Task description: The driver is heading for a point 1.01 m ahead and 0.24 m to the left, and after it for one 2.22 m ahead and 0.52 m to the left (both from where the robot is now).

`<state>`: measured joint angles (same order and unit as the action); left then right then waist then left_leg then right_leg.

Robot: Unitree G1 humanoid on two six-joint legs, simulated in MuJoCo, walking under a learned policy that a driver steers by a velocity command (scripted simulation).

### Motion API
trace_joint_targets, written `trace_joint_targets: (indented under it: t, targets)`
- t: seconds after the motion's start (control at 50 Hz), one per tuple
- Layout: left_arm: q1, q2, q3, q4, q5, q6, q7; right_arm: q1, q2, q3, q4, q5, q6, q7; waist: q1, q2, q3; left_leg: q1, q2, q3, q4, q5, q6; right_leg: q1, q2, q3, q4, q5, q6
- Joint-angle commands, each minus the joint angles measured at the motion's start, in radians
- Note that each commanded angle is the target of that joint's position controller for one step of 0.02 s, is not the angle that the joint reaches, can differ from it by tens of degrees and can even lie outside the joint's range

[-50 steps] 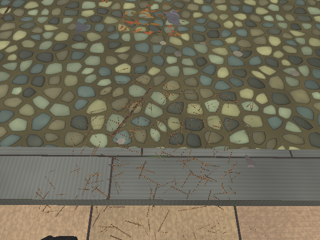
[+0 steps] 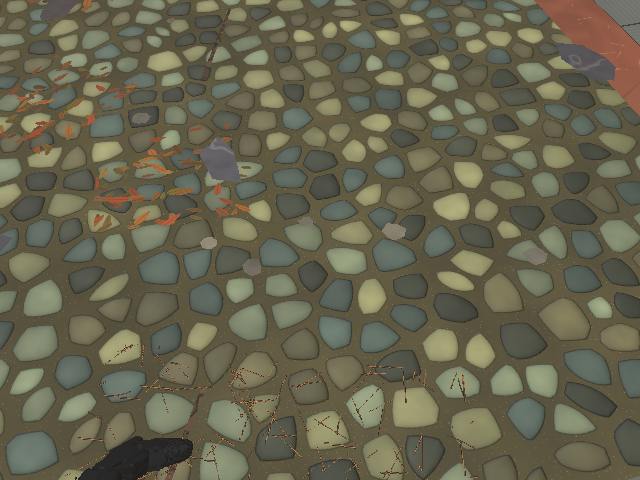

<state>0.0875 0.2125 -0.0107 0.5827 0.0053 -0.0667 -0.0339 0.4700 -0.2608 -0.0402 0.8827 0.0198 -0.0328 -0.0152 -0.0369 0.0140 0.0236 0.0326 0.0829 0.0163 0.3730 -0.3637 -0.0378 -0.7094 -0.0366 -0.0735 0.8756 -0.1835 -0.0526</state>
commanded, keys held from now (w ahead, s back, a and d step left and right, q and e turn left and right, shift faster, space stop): q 0.68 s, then no key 0.24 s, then w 0.08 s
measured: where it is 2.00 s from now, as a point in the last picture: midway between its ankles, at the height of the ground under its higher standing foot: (234, 422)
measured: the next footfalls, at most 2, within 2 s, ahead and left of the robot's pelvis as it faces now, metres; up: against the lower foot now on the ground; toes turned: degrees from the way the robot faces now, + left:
left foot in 0.50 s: +0.20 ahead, +0.14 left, +0.00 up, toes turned +17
right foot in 0.92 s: +0.26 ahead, -0.09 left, +0.00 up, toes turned +26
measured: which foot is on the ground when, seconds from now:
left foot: up 0.00-0.48, down 0.50-0.94, up 0.96-1.00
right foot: down 0.00-0.50, up 0.52-0.90, down 0.92-1.00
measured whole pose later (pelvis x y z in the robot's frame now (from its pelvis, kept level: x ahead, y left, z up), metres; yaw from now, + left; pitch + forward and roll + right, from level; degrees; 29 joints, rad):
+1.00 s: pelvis +0.17 +0.00 +0.06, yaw +26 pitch +1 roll +0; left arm 0.19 0.24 0.05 0.75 0.02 -0.01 0.00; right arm 0.15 -0.26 -0.04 0.63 -0.01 0.03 -0.01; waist 0.01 0.04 0.00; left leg -0.40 -0.06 -0.09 0.70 -0.41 0.00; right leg -0.27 0.00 0.01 0.53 -0.28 -0.02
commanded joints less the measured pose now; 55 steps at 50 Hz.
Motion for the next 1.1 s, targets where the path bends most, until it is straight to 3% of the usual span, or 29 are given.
trace_joint_targets:
  t: [0.02,0.04,0.06,0.08,0.12,0.16,0.2,0.24,0.28,0.4,0.46,0.48,0.5,0.52,0.54,0.56,0.58,0.6,0.66,0.74,0.84,0.9,0.92,0.94,0.96,0.98,1.02,1.06,1.1]
  targets:
    - [0.429,0.318,0.111,0.028,0.031,0.012,0.024,0.067,-0.058,0.005,-0.080,-0.025,-0.042,0.012,0.174,-0.343,-0.493,-0.489,-0.174,-0.111,0.859,-0.114,0.002,0.882,-0.372,0.801,-0.495,0.258,-0.275]
    - [0.339,0.249,0.089,0.012,0.033,0.004,0.028,0.059,-0.118,-0.026,-0.049,-0.003,-0.044,0.026,0.148,-0.217,-0.415,-0.571,-0.155,-0.236,1.086,-0.141,-0.001,0.779,-0.402,0.778,-0.495,0.245,-0.264]
    - [0.276,0.208,0.077,0.022,0.012,-0.001,0.023,-0.020,-0.116,-0.025,-0.071,0.007,-0.032,0.020,0.121,-0.147,-0.255,-0.634,-0.105,-0.161,1.124,-0.126,0.011,0.641,-0.378,0.585,-0.482,0.266,-0.230]
    - [0.230,0.162,0.068,0.047,-0.002,-0.006,0.019,-0.079,-0.093,-0.021,-0.094,-0.001,-0.019,0.008,0.090,-0.089,-0.157,-0.666,-0.053,-0.110,1.088,-0.087,0.030,0.543,-0.323,0.440,-0.489,0.248,-0.186]
    - [0.136,0.104,0.061,0.071,0.001,-0.025,0.013,-0.081,-0.094,-0.035,-0.103,0.006,0.013,-0.011,0.021,-0.118,-0.071,-0.571,0.001,-0.114,0.991,-0.005,0.045,0.389,-0.244,0.229,-0.565,0.225,-0.123]
    - [0.105,0.081,0.061,0.085,0.012,-0.040,0.021,-0.075,-0.074,-0.040,-0.108,0.007,0.034,-0.021,0.006,-0.129,-0.046,-0.532,-0.007,-0.107,0.933,0.029,0.031,0.368,-0.241,0.130,-0.626,0.332,-0.141]
    - [0.103,0.113,0.076,0.105,0.022,-0.035,0.037,-0.122,-0.051,-0.036,-0.141,-0.002,0.050,-0.030,-0.001,-0.114,-0.014,-0.564,-0.011,-0.071,0.762,0.045,0.015,0.393,-0.220,0.034,-0.644,0.396,-0.157]
    - [0.099,0.151,0.091,0.105,0.028,-0.027,0.059,-0.172,-0.047,-0.036,-0.171,-0.017,0.056,-0.018,0.012,-0.099,-0.048,-0.564,0.007,-0.058,0.652,0.108,0.000,0.455,-0.247,0.002,-0.643,0.449,-0.175]
    - [0.081,0.183,0.104,0.104,0.018,-0.007,0.074,-0.208,-0.040,-0.033,-0.196,-0.018,0.062,0.000,0.020,-0.105,-0.063,-0.530,0.015,-0.034,0.547,0.156,-0.007,0.471,-0.259,-0.035,-0.648,0.392,-0.180]
    - [0.065,0.232,0.128,0.113,-0.013,0.044,0.060,-0.314,-0.092,-0.057,-0.286,-0.013,0.094,0.036,0.060,-0.107,-0.051,-0.516,0.009,0.020,0.364,0.094,0.023,0.581,-0.319,-0.038,-0.598,0.229,-0.165]
    - [0.047,0.238,0.134,0.121,-0.039,0.063,0.054,-0.287,-0.099,-0.070,-0.304,-0.010,0.095,0.048,0.028,-0.099,-0.061,-0.422,-0.034,0.072,0.176,0.126,0.075,0.617,-0.299,-0.072,-0.465,0.262,-0.100]
    - [0.095,0.217,0.130,0.145,-0.039,0.065,0.051,-0.243,-0.131,-0.086,-0.297,-0.015,0.089,0.040,0.015,-0.051,-0.082,-0.321,-0.065,0.059,0.074,0.251,0.108,0.596,-0.243,-0.110,-0.354,0.250,-0.048]
    - [0.119,0.185,0.122,0.144,-0.015,0.061,0.050,-0.175,-0.228,-0.117,-0.293,-0.017,0.081,0.021,0.006,0.109,-0.119,-0.162,0.033,-0.116,0.026,0.627,0.162,0.465,-0.151,-0.170,-0.110,0.134,0.031]
    - [0.074,0.139,0.100,0.073,0.023,0.057,0.057,-0.177,-0.330,-0.132,-0.319,-0.041,0.069,0.008,0.022,0.340,-0.119,-0.012,0.267,-0.511,0.006,0.836,0.384,0.102,0.032,-0.147,0.177,-0.429,0.137]
    - [0.027,0.167,0.107,0.081,0.017,0.058,0.055,-0.154,-0.251,-0.108,-0.318,-0.044,0.045,0.015,-0.027,0.192,-0.230,0.000,0.291,-0.534,-0.001,0.801,0.436,0.073,0.033,0.072,0.353,-0.518,0.133]
    - [0.009,0.175,0.109,0.075,-0.008,0.060,0.050,-0.193,-0.222,-0.093,-0.322,-0.038,0.027,0.017,-0.013,0.147,-0.212,-0.016,0.255,-0.436,0.005,0.772,0.397,0.039,0.016,0.109,0.394,-0.451,0.116]
    - [0.006,0.162,0.107,0.085,-0.010,0.059,0.053,-0.235,-0.201,-0.089,-0.326,-0.023,0.020,0.012,0.007,0.089,-0.191,-0.040,0.200,-0.371,0.013,0.692,0.340,0.024,-0.001,0.127,0.367,-0.379,0.103]
    - [-0.010,0.176,0.110,0.081,0.002,0.057,0.061,-0.279,-0.177,-0.081,-0.335,-0.007,0.024,0.005,0.018,0.063,-0.170,-0.067,0.174,-0.348,0.008,0.646,0.303,0.015,-0.010,0.138,0.315,-0.315,0.103]
    - [0.007,0.166,0.108,0.087,-0.003,0.057,0.061,-0.314,-0.177,-0.073,-0.355,-0.020,0.035,-0.013,0.051,0.095,-0.187,-0.137,0.131,-0.312,-0.005,0.689,0.292,0.109,0.023,0.130,0.234,-0.227,0.117]
    - [0.010,0.133,0.091,0.099,-0.009,0.068,0.062,-0.315,-0.182,-0.074,-0.356,-0.019,0.044,-0.024,0.035,0.107,-0.194,-0.167,0.114,-0.297,0.002,0.591,0.281,0.202,0.029,0.123,0.028,-0.193,0.133]
    - [0.012,0.142,0.093,0.093,-0.017,0.073,0.048,-0.321,-0.169,-0.061,-0.344,-0.027,0.057,-0.009,0.010,0.148,-0.147,-0.259,0.112,-0.347,0.005,0.400,0.274,0.334,0.029,0.102,-0.132,-0.189,0.114]
    - [0.064,0.117,0.089,0.105,-0.007,0.058,0.033,-0.344,-0.129,-0.042,-0.333,-0.013,0.062,-0.002,0.054,0.129,-0.117,-0.316,0.063,-0.341,0.054,0.303,0.212,0.486,0.038,0.075,-0.434,-0.002,0.072]
    - [0.070,0.148,0.092,0.098,0.013,0.052,0.032,-0.309,-0.101,-0.033,-0.324,-0.020,0.057,-0.002,0.040,0.067,-0.113,-0.362,0.013,-0.313,0.099,0.199,0.153,0.551,-0.036,0.155,-0.490,0.092,0.042]
    - [0.085,0.203,0.096,0.085,0.030,0.049,0.037,-0.258,-0.049,-0.017,-0.319,-0.043,0.051,0.000,0.000,-0.134,-0.144,-0.430,-0.109,-0.193,0.259,-0.071,0.084,0.606,-0.208,0.332,-0.543,0.164,-0.030]
    - [0.064,0.204,0.095,0.100,0.036,0.045,0.034,-0.297,-0.085,-0.028,-0.342,-0.037,0.047,-0.003,0.002,-0.291,-0.093,-0.457,-0.138,-0.103,0.321,-0.182,0.041,0.452,-0.304,0.481,-0.632,-0.064,-0.173]
    - [0.048,0.197,0.097,0.085,0.026,0.037,0.035,-0.340,-0.144,-0.042,-0.337,-0.032,0.042,-0.005,0.043,-0.243,-0.045,-0.475,-0.110,-0.102,0.432,-0.149,0.021,0.442,-0.279,0.503,-0.695,-0.332,-0.191]
    - [0.110,0.229,0.109,0.112,-0.001,0.032,0.051,-0.360,-0.165,-0.060,-0.319,-0.019,0.037,-0.001,0.071,-0.203,0.008,-0.652,-0.101,-0.080,0.602,-0.129,0.006,0.543,-0.259,0.516,-0.720,-0.450,-0.171]
    - [0.159,0.205,0.103,0.129,-0.017,0.025,0.064,-0.352,-0.118,-0.050,-0.306,-0.013,0.024,0.007,0.080,-0.146,0.017,-0.736,-0.072,-0.083,0.627,-0.060,0.005,0.636,-0.240,0.477,-0.711,-0.386,-0.159]
    - [0.188,0.189,0.101,0.137,-0.018,0.020,0.065,-0.378,-0.076,-0.037,-0.303,-0.008,0.002,0.015,0.097,-0.143,0.004,-0.708,-0.066,-0.039,0.543,-0.004,0.012,0.662,-0.204,0.401,-0.713,-0.293,-0.143]
Velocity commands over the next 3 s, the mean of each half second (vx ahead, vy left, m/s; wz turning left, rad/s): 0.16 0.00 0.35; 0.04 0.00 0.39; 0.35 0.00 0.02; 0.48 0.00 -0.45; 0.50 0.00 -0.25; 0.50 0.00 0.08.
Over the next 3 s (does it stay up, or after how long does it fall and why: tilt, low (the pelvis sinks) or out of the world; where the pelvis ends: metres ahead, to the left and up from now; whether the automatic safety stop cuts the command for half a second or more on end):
stays up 1.09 0.18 0.07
